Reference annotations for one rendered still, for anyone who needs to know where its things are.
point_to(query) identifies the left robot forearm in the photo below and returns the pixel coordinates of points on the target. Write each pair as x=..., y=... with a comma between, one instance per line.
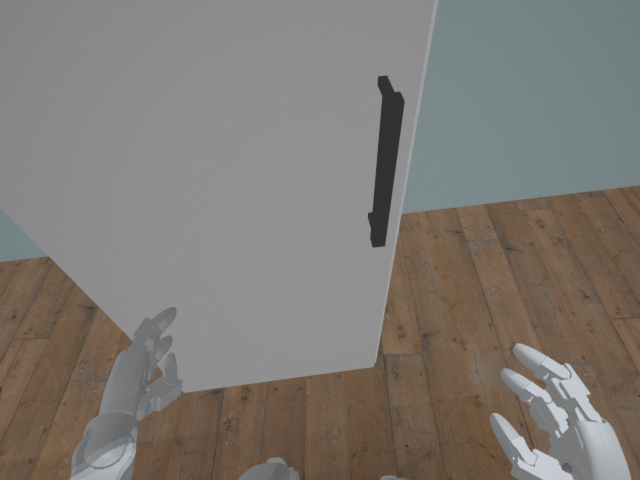
x=108, y=449

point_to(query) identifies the fridge door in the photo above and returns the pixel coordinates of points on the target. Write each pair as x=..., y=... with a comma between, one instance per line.
x=216, y=156

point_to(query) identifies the handle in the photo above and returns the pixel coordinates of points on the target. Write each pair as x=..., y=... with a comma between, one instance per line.
x=389, y=136

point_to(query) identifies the left robot shin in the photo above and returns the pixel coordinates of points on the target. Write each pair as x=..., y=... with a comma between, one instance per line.
x=276, y=459

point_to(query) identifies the left robot hand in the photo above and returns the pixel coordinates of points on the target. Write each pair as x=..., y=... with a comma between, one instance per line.
x=136, y=365

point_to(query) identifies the right robot hand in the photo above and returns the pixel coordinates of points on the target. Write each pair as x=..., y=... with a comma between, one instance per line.
x=590, y=445

